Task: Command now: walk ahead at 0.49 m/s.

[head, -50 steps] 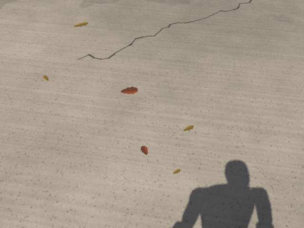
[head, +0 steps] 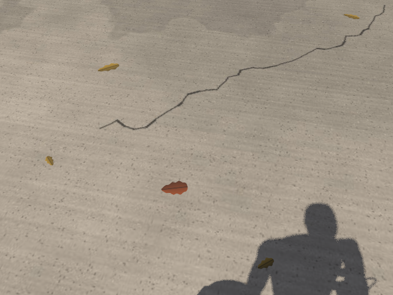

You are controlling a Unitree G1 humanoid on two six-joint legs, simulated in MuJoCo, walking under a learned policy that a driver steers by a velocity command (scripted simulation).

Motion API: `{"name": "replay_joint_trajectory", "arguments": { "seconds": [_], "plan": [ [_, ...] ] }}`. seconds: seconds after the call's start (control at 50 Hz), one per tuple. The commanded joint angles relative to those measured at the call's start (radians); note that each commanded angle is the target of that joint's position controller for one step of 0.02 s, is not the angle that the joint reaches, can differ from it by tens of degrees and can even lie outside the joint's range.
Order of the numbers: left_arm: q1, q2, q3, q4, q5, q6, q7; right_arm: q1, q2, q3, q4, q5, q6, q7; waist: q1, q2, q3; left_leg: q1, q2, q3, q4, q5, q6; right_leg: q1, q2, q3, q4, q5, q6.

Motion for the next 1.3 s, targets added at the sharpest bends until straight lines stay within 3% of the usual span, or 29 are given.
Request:
{"name": "replay_joint_trajectory", "arguments": {
  "seconds": [0.02, 0.12, 0.16, 0.2, 0.22, 0.24, 0.26, 0.28, 0.32, 0.36, 0.4, 0.54, 0.64, 0.7, 0.74, 0.76, 0.78, 0.8, 0.82, 0.84, 0.86, 0.88, 0.92, 0.98, 1.06, 1.16, 1.24, 1.28, 1.3],
  "plan": [
    [-0.010, 0.162, 0.028, -0.053, -0.011, -0.010, 0.016, -0.076, -0.024, 0.003, -0.063, 0.003, -0.012, 0.012, -0.010, -0.079, 0.068, 0.066, -0.032, 0.038, -0.178, 0.141, -0.008, -0.092, -0.252, 0.123, -0.128, 0.161, -0.132],
    [0.087, 0.166, 0.034, -0.014, -0.022, 0.016, 0.021, -0.209, -0.041, 0.009, -0.125, 0.013, -0.024, 0.043, 0.020, -0.078, 0.099, 0.035, -0.063, 0.025, -0.314, 0.057, 0.013, 0.087, -0.322, 0.162, -0.042, 0.188, -0.124],
    [0.073, 0.184, 0.042, -0.019, -0.023, 0.027, 0.025, -0.171, -0.072, -0.001, -0.128, 0.014, -0.033, 0.050, -0.018, -0.100, 0.074, 0.115, -0.086, 0.026, -0.353, -0.018, 0.030, 0.123, -0.343, 0.193, 0.020, 0.264, -0.107],
    [0.029, 0.180, 0.039, -0.039, -0.017, 0.035, 0.024, 0.038, -0.140, -0.037, -0.074, 0.012, -0.041, 0.043, -0.134, -0.107, -0.055, 0.428, -0.134, 0.064, -0.381, -0.046, 0.068, 0.075, -0.279, 0.160, 0.250, 0.498, -0.070],
    [0.018, 0.137, 0.021, -0.068, -0.003, 0.033, 0.022, 0.234, -0.212, -0.060, -0.035, -0.004, -0.043, 0.032, -0.208, -0.052, -0.214, 0.746, -0.001, -0.062, -0.328, -0.034, 0.127, -0.105, -0.214, 0.115, 0.531, 0.354, -0.034],
    [0.146, 0.003, -0.013, -0.080, -0.010, 0.015, 0.018, 0.334, -0.299, -0.082, -0.009, -0.020, -0.032, 0.029, -0.163, 0.197, -0.371, 1.125, 0.258, -0.502, -0.405, -0.203, 0.267, -0.510, -0.041, 0.047, 0.913, -0.139, 0.042],
    [0.132, 0.072, 0.000, -0.063, -0.034, -0.003, 0.016, 0.334, -0.203, -0.055, -0.014, -0.015, -0.029, 0.029, -0.181, 0.205, -0.416, 1.123, 0.284, -0.673, -0.512, -0.282, 0.276, -0.612, -0.051, 0.193, 1.070, -0.398, 0.039],
    [0.050, 0.151, 0.024, -0.089, -0.056, -0.009, 0.017, 0.249, -0.144, -0.036, -0.027, -0.009, -0.030, 0.026, -0.170, 0.147, -0.252, 0.997, 0.253, -0.507, -0.523, -0.268, 0.222, -0.685, -0.104, 0.196, 1.118, -0.341, 0.028],
    [-0.041, 0.137, 0.033, -0.109, -0.042, -0.002, 0.029, 0.115, -0.085, -0.019, -0.041, -0.013, -0.034, 0.029, -0.116, 0.042, -0.090, 0.720, 0.179, -0.267, -0.590, -0.141, 0.172, -0.629, -0.188, 0.163, 1.034, -0.189, 0.027],
    [-0.008, 0.094, 0.040, -0.104, -0.039, 0.029, 0.027, 0.066, -0.054, -0.013, -0.033, -0.023, -0.040, 0.032, -0.062, 0.072, -0.036, 0.583, 0.127, -0.126, -0.657, -0.093, 0.151, -0.532, -0.223, 0.165, 0.972, -0.121, 0.024],
    [-0.015, 0.062, 0.041, -0.119, -0.038, 0.054, 0.025, 0.067, -0.069, -0.021, -0.019, -0.021, -0.045, 0.027, -0.044, 0.053, -0.001, 0.539, 0.122, -0.039, -0.695, -0.025, 0.165, -0.543, -0.232, 0.158, 0.944, -0.082, 0.030],
    [-0.211, 0.051, 0.039, -0.207, -0.021, 0.055, -0.003, 0.113, -0.128, -0.042, 0.003, -0.020, -0.032, -0.006, -0.079, 0.008, 0.062, 0.594, 0.102, 0.169, -0.732, 0.048, 0.147, -0.611, -0.217, 0.107, 0.604, 0.207, 0.045],
    [-0.360, 0.050, 0.030, -0.286, -0.022, 0.055, -0.035, 0.193, -0.160, -0.056, 0.025, 0.002, -0.002, -0.011, -0.125, -0.004, 0.107, 0.756, 0.150, 0.230, -0.677, 0.109, 0.133, -0.653, -0.196, 0.034, 0.463, 0.145, 0.014],
    [-0.335, 0.088, 0.047, -0.314, -0.025, 0.059, -0.047, 0.169, -0.196, -0.067, 0.014, 0.014, 0.018, -0.013, -0.077, 0.037, 0.058, 0.813, 0.159, 0.272, -0.530, 0.479, 0.103, -0.534, -0.126, -0.041, 0.440, 0.004, -0.035],
    [-0.122, 0.159, 0.089, -0.271, -0.031, 0.061, -0.041, 0.131, -0.215, -0.070, 0.001, 0.022, 0.034, -0.015, 0.053, 0.042, -0.066, 0.760, 0.119, 0.310, -0.219, 0.693, 0.065, -0.231, -0.032, -0.090, 0.378, 0.000, -0.090],
    [0.050, 0.240, 0.129, -0.225, -0.031, 0.067, -0.022, 0.136, -0.197, -0.061, -0.013, 0.011, 0.031, -0.017, 0.126, -0.021, -0.158, 0.553, 0.079, 0.314, 0.062, 0.487, 0.016, 0.074, -0.055, 0.017, 0.340, 0.030, -0.136],
    [0.057, 0.358, 0.148, -0.217, -0.038, 0.067, -0.008, 0.202, -0.041, -0.017, -0.067, -0.032, 0.009, -0.006, 0.020, -0.299, -0.204, 0.107, -0.105, 0.267, 0.425, -0.439, -0.049, 0.377, -0.311, 0.537, 0.268, -0.058, -0.286],
    [0.085, 0.325, 0.128, -0.256, -0.019, 0.049, -0.014, 0.156, -0.074, -0.010, -0.096, 0.008, -0.041, 0.008, 0.044, -0.231, -0.376, -0.043, -0.188, -0.003, 0.588, -0.609, -0.043, 0.486, -0.431, 0.928, 0.084, -0.208, -0.387],
    [0.062, 0.250, 0.107, -0.248, -0.010, 0.034, -0.018, 0.042, -0.125, -0.024, -0.126, 0.048, -0.067, 0.018, 0.071, -0.155, -0.256, -0.153, -0.136, -0.044, 0.590, -0.515, -0.015, 0.439, -0.409, 0.806, 0.051, -0.144, -0.324],
    [0.007, 0.208, 0.095, -0.254, -0.018, 0.025, -0.017, 0.026, -0.122, -0.019, -0.126, 0.042, -0.079, 0.017, 0.036, -0.106, -0.163, -0.142, -0.089, -0.040, 0.511, -0.424, 0.009, 0.304, -0.366, 0.660, 0.064, -0.066, -0.283],
    [-0.081, 0.170, 0.083, -0.274, -0.019, 0.022, -0.017, 0.033, -0.127, -0.025, -0.109, 0.014, -0.079, 0.008, -0.014, -0.046, -0.106, -0.062, -0.049, -0.042, 0.419, -0.362, 0.008, 0.146, -0.323, 0.552, 0.063, 0.030, -0.248],
    [-0.136, 0.139, 0.071, -0.294, -0.011, 0.021, -0.014, 0.053, -0.145, -0.037, -0.102, -0.001, -0.067, 0.006, -0.052, -0.052, -0.082, 0.022, -0.025, -0.047, 0.354, -0.326, 0.003, 0.033, -0.292, 0.479, 0.046, 0.124, -0.231],
    [-0.149, 0.138, 0.066, -0.301, -0.006, 0.017, -0.005, 0.082, -0.128, -0.039, -0.098, -0.007, -0.037, 0.010, -0.081, -0.055, -0.068, 0.093, -0.012, -0.031, 0.276, -0.290, -0.019, -0.063, -0.277, 0.413, 0.010, 0.232, -0.229],
    [-0.089, 0.168, 0.071, -0.274, -0.011, 0.011, 0.015, 0.007, -0.084, -0.025, -0.123, -0.020, -0.018, 0.007, -0.062, -0.060, -0.025, 0.071, -0.021, 0.002, 0.107, -0.147, -0.055, -0.113, -0.244, 0.304, -0.023, 0.341, -0.216],
    [-0.033, 0.167, 0.066, -0.248, -0.015, 0.015, 0.025, -0.119, -0.058, -0.010, -0.154, -0.010, -0.024, 0.021, -0.004, -0.097, 0.009, 0.119, -0.066, 0.028, -0.182, 0.129, -0.049, -0.119, -0.189, 0.216, -0.028, 0.253, -0.150],
    [0.048, 0.172, 0.064, -0.201, -0.018, 0.020, 0.024, -0.234, -0.076, -0.006, -0.197, 0.002, -0.036, 0.044, 0.043, -0.111, 0.060, 0.061, -0.092, 0.025, -0.319, 0.123, -0.010, 0.032, -0.264, 0.275, 0.015, 0.199, -0.143],
    [0.036, 0.197, 0.071, -0.190, -0.009, 0.036, 0.034, -0.171, -0.104, -0.011, -0.194, 0.009, -0.043, 0.065, -0.004, -0.142, 0.024, 0.113, -0.129, 0.064, -0.350, -0.039, 0.059, 0.174, -0.308, 0.242, 0.122, 0.504, -0.103],
    [-0.004, 0.196, 0.065, -0.201, -0.003, 0.043, 0.036, 0.049, -0.162, -0.041, -0.134, 0.005, -0.038, 0.061, -0.122, -0.130, -0.127, 0.436, -0.179, 0.098, -0.362, -0.006, 0.120, 0.130, -0.240, 0.158, 0.383, 0.793, -0.060],
    [-0.002, 0.169, 0.051, -0.223, 0.013, 0.042, 0.040, 0.217, -0.215, -0.052, -0.106, -0.006, -0.033, 0.056, -0.180, -0.033, -0.258, 0.725, -0.022, -0.109, -0.335, 0.047, 0.189, -0.060, -0.191, 0.119, 0.665, 0.545, -0.028]
  ]
}}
